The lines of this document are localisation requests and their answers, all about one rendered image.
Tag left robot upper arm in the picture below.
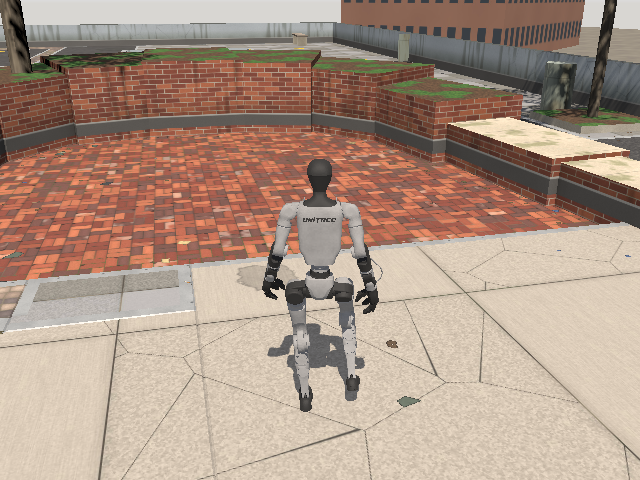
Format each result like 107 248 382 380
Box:
272 202 299 257

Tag right robot forearm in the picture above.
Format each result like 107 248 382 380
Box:
357 243 377 291

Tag robot left thigh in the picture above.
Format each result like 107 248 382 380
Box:
285 279 310 352

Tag right robot hand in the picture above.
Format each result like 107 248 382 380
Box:
355 287 379 314

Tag left robot hand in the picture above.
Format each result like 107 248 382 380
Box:
262 278 285 300

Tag left robot forearm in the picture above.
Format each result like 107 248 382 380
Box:
264 241 283 282

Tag right robot upper arm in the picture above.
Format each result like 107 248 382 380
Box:
340 202 367 259

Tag left robot foot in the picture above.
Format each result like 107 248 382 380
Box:
299 386 313 412

